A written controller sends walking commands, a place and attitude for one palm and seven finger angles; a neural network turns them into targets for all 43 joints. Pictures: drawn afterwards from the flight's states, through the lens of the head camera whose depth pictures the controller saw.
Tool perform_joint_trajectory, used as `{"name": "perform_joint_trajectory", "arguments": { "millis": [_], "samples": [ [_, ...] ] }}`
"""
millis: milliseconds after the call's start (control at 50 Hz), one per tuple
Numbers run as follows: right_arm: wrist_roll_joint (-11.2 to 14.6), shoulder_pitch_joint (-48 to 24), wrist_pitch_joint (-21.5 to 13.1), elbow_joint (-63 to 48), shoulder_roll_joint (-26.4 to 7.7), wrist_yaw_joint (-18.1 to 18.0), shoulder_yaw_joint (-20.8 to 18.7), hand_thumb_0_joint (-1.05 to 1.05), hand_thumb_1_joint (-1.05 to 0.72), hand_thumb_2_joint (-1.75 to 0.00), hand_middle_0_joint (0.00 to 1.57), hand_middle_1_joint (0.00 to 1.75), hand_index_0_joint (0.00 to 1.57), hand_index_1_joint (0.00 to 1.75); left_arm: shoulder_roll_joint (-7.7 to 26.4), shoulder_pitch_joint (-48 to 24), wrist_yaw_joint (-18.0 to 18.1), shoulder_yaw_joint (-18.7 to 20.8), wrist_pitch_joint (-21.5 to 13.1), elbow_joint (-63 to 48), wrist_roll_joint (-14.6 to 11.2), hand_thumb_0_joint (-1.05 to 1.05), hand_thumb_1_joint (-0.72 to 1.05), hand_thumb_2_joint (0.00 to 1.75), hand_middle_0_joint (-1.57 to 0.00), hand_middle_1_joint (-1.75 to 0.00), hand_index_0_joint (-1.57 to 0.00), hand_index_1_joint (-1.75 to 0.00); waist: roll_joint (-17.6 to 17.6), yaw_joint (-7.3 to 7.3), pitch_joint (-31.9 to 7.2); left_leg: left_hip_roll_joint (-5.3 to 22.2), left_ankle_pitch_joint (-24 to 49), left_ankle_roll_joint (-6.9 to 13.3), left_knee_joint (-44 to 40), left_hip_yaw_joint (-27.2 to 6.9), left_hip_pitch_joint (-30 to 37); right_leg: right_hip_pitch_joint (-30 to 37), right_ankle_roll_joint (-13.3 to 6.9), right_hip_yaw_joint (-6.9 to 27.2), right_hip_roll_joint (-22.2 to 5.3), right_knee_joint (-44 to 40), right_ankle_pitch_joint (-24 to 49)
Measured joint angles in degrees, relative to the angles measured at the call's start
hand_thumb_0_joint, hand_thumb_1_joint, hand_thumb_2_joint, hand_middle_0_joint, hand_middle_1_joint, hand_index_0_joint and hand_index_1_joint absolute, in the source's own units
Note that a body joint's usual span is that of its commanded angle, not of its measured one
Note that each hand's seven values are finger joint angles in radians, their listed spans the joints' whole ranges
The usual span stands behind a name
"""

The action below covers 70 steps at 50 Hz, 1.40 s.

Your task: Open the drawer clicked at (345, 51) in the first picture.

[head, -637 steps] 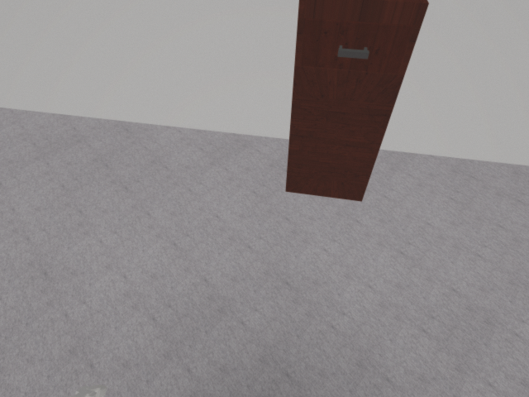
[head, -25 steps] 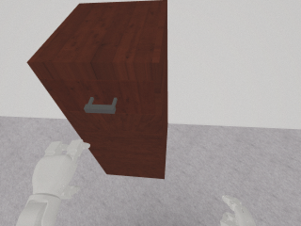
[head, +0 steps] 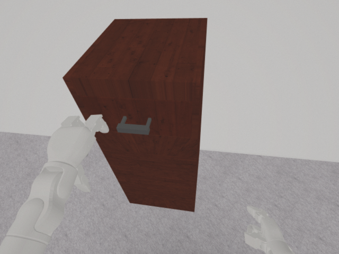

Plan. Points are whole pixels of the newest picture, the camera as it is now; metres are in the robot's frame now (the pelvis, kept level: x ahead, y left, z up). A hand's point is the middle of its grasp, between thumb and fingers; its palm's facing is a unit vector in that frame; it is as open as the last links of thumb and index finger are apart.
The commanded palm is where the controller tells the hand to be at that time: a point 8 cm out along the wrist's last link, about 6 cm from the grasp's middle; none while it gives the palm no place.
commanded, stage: raise the hand with hooked fingers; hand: left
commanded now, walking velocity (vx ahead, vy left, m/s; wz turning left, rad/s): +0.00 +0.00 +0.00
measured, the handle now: (135, 124) +0.48 +0.19 +0.00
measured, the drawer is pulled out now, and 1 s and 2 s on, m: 0.00 0.00 0.00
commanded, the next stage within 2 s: move the hooked fingers above the handle in 0.50 s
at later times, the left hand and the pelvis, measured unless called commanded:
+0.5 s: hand (80, 151) +0.29 +0.24 +0.11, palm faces +0.07 -0.08 -0.99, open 13.8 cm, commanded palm +0.26 +0.25 +0.17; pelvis -0.02 +0.01 +0.00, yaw +0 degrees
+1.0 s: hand (95, 145) +0.32 +0.22 +0.10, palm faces +0.03 -0.07 -1.00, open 13.8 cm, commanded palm +0.30 +0.23 +0.16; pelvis -0.02 -0.01 +0.00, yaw +0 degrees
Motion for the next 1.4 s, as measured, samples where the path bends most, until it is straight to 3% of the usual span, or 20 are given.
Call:
{"name": "perform_joint_trajectory", "arguments": {
  "millis": [160, 300, 440, 540, 660, 880, 1160, 1400],
  "samples": [
    [0.43, 1.83, 0.83, 1.05, -0.41, 0.04, 0.38, 0.00, -0.90, -0.90, 0.20, 0.30, 0.21, 0.30, 2.56, -6.18, -4.59, 0.72, -1.87, 2.39, -1.52, 0.00, -0.49, 0.30, -0.32, -1.20, -0.32, -1.20, 0.48, -0.16, 0.86, -0.51, 1.40, 0.53, -1.83, -0.39, 0.96, 1.47, 0.50, -0.40, -0.45, -2.54, 1.63],
    [0.49, 4.24, 1.25, 1.07, -1.76, 0.83, -0.64, 0.01, -0.90, -0.90, 0.20, 0.30, 0.20, 0.30, 2.65, -4.58, -6.09, 2.46, -3.89, 2.03, -2.78, 0.00, -0.49, 0.30, -0.32, -1.20, -0.32, -1.20, 0.66, -0.80, 1.25, -0.70, 2.35, 0.84, -2.97, 0.25, 0.60, 0.76, 0.81, 0.24, -0.60, -3.37, 2.65],
    [0.46, 5.40, 0.46, 2.34, -2.46, 0.61, -1.82, 0.01, -0.90, -0.90, 0.20, 0.30, 0.20, 0.30, 2.52, -2.87, -3.08, 2.27, -7.17, 0.80, -2.61, 0.00, -0.49, 0.30, -0.32, -1.20, -0.32, -1.20, 0.16, -0.39, 1.86, -0.67, 2.73, 0.80, -2.75, 0.16, -0.19, -0.04, 0.73, 0.16, -0.58, -3.04, 2.93],
    [0.83, 4.72, 0.14, 2.96, -2.30, 0.49, -1.86, 0.01, -0.90, -0.90, 0.20, 0.30, 0.20, 0.30, 2.38, -3.79, -1.38, 2.28, -5.78, 2.26, -2.30, 0.00, -0.49, 0.30, -0.32, -1.20, -0.32, -1.20, 0.08, -0.32, 1.75, -0.53, 2.99, 0.61, -2.65, 0.01, -0.44, -0.33, 0.53, 0.01, -0.45, -2.79, 3.06],
    [0.97, 3.48, -0.14, 2.31, -1.93, 0.12, -1.30, 0.01, -0.90, -0.90, 0.20, 0.30, 0.20, 0.30, 1.94, -4.46, -2.23, 1.15, -4.05, 3.36, -2.16, 0.00, -0.49, 0.30, -0.32, -1.20, -0.32, -1.20, 0.48, -0.52, 1.46, -0.38, 3.23, 0.39, -2.87, -0.14, -0.05, -0.02, 0.29, -0.13, -0.29, -2.78, 3.13],
    [0.87, 2.74, -0.91, 2.23, -1.30, -0.65, -0.78, 0.00, -0.90, -0.90, 0.20, 0.30, 0.20, 0.30, 0.95, -9.84, -1.99, -0.91, -6.33, 9.66, -0.74, 0.00, -0.49, 0.30, -0.32, -1.20, -0.32, -1.20, -0.10, -0.56, 1.11, 0.09, 3.08, -0.23, -2.19, -0.57, -1.10, -1.11, -0.37, -0.56, 0.15, -1.81, 2.67],
    [0.96, 5.71, -0.15, 2.95, -2.39, -0.91, -2.08, 0.01, -0.90, -0.90, 0.20, 0.30, 0.20, 0.30, 0.89, -11.92, -1.23, 0.00, -6.40, 13.89, -0.40, 0.00, -0.49, 0.30, -0.32, -1.20, -0.32, -1.20, -0.46, -1.75, 0.20, 0.53, 1.72, -0.54, -0.75, -0.12, -3.13, -3.48, -0.69, -0.08, 0.57, -0.11, 1.36],
    [1.17, 6.17, -0.06, 3.77, -2.02, -0.83, -2.64, 0.01, -0.90, -0.90, 0.20, 0.30, 0.20, 0.30, -1.67, -16.31, 2.08, -3.35, -5.41, 18.20, 1.58, 0.00, -0.49, 0.30, -0.32, -1.20, -0.32, -1.20, -0.70, -2.19, -0.85, 0.32, 0.40, -0.46, 1.21, -0.02, -5.26, -5.75, -0.61, 0.05, 0.30, 2.13, -0.09]
  ]
}}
